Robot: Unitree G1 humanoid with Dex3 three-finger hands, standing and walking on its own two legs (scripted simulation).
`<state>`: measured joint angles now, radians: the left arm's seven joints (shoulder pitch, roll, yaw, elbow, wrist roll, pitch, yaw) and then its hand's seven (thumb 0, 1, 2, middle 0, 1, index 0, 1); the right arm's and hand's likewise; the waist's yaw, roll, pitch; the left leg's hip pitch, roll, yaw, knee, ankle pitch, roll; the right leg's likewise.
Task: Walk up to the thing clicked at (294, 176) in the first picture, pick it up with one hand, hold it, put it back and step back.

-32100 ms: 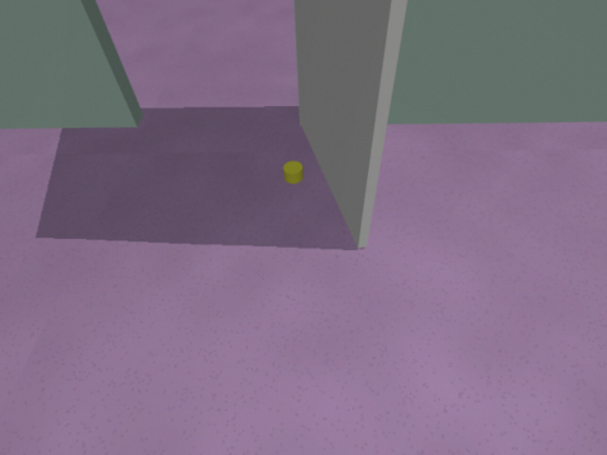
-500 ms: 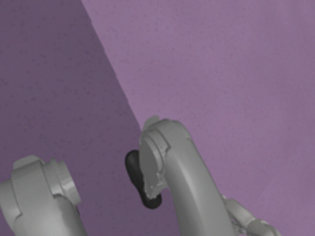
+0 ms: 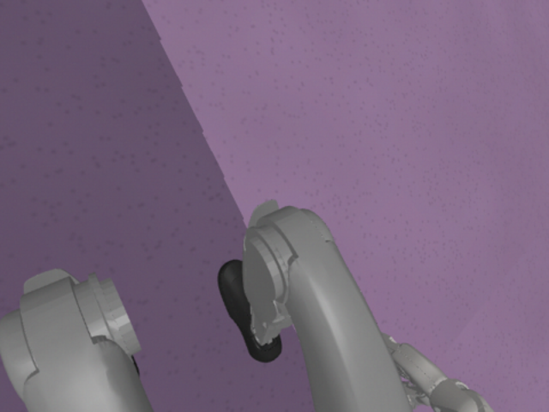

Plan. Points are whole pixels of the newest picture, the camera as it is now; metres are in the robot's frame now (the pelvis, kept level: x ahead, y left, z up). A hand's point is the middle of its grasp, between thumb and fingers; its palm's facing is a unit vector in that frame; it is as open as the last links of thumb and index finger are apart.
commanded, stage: withdraw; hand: left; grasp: from above
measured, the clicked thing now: out of the picture +0.44 +0.37 -0.28
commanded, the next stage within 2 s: home in 0.86 s
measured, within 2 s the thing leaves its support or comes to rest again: rests again in 0.30 s
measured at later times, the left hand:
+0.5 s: hand out of the picture +0.43 +0.39 -0.09, palm faces -0.45 -0.11 -0.89, open 14.1 cm
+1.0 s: hand out of the picture +0.43 +0.37 -0.15, palm faces -0.42 -0.12 -0.90, open 13.9 cm
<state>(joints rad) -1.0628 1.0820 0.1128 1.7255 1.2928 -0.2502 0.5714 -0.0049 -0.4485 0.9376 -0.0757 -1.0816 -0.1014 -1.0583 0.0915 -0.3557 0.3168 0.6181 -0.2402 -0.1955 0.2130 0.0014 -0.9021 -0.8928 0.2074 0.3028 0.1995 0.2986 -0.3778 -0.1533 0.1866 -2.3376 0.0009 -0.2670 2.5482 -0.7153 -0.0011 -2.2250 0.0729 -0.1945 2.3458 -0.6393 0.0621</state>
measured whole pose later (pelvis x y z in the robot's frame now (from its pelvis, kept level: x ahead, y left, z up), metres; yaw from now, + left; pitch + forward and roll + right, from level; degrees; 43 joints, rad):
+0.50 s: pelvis +0.00 +0.00 +0.04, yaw +6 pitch +33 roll -11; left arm -0.98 0.83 0.00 1.28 1.13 -0.09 0.17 -0.01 -0.52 1.00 -0.08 -1.00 -0.08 -1.01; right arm 0.13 -0.31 0.12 0.63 -0.11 -0.05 0.19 0.00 -0.91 -0.90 0.21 0.30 0.20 0.30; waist -0.22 0.02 -0.04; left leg -2.28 -0.01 -0.15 2.36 -0.68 0.01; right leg -2.18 0.03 -0.11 2.24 -0.66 0.04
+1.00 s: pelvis -0.01 +0.00 +0.02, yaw +5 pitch +32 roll -12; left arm -0.99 0.90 0.12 1.36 1.29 -0.29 0.30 0.00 -0.49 0.98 -0.10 -0.99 -0.11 -0.99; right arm 0.21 -0.31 0.16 0.63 -0.15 0.01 0.11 0.00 -0.90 -0.89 0.21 0.30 0.20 0.30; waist -0.28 -0.04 0.05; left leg -2.36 -0.03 -0.18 2.42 -0.63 0.01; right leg -2.24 0.02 -0.13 2.29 -0.62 0.04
